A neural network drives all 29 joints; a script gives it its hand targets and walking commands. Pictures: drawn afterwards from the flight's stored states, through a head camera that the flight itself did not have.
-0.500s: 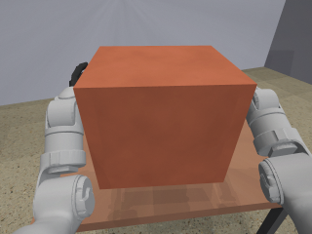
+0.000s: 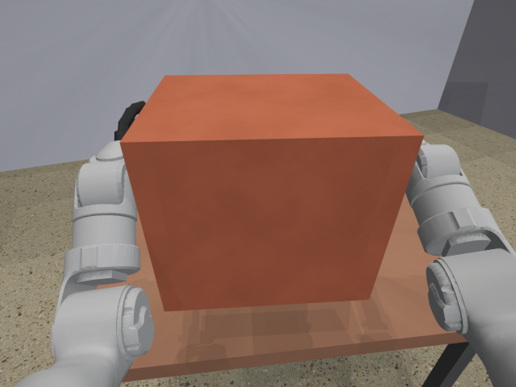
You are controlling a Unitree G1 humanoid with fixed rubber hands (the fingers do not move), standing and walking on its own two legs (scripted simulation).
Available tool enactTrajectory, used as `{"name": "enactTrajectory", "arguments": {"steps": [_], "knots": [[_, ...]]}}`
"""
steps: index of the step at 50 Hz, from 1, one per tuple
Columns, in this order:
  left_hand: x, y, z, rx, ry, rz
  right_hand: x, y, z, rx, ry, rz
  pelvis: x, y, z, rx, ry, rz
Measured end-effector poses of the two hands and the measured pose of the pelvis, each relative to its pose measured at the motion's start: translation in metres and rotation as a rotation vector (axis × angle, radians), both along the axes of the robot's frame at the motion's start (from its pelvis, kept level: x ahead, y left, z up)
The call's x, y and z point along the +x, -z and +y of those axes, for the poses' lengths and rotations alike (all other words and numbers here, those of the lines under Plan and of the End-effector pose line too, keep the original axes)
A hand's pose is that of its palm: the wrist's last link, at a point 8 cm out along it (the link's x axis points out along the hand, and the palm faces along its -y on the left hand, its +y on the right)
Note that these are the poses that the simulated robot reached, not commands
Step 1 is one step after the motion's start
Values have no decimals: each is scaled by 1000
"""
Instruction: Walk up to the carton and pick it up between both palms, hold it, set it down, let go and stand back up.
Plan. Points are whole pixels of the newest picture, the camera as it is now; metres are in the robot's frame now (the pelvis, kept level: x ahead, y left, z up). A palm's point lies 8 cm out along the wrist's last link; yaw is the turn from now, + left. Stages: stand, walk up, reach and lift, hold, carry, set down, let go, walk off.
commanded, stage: hold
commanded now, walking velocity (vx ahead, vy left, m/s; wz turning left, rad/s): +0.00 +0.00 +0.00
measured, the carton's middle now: (263, 183) +0.34 +0.00 +0.23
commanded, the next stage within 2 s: none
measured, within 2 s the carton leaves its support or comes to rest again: neither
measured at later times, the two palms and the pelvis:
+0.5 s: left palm (126, 151) +0.37 +0.20 +0.27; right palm (384, 144) +0.37 -0.18 +0.28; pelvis +0.00 +0.00 +0.00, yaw +0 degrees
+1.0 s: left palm (130, 151) +0.37 +0.19 +0.27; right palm (387, 146) +0.37 -0.19 +0.28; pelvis +0.00 +0.00 +0.00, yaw +0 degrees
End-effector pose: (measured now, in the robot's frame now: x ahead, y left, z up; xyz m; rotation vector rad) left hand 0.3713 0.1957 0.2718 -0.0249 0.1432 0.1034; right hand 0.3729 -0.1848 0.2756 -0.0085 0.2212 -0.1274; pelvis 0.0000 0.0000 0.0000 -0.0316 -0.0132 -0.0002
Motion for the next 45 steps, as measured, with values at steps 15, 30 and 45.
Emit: {"name": "enactTrajectory", "arguments": {"steps": [15, 30, 45], "knots": [[-2, 1, 0, -11, -6, -7, -1, 1, 0, -7, -7, -6, 2, 0, 0, 1, 0, -5], [-2, -1, 3, -14, -6, -2, 0, -4, 3, 0, -2, -1, 2, 0, 0, 0, -1, -5], [-1, 1, -1, -8, -3, 5, -1, 1, -1, 6, 1, 8, 0, 0, 0, 0, 1, -4]]}}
